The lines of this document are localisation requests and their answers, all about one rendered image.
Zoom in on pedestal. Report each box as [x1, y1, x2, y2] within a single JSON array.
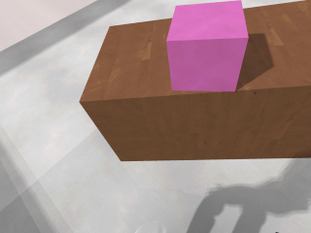
[[79, 0, 311, 161]]

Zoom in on left robot thigh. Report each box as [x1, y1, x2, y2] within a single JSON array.
[[135, 221, 167, 233]]

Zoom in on carton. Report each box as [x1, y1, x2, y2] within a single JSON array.
[[166, 0, 249, 92]]

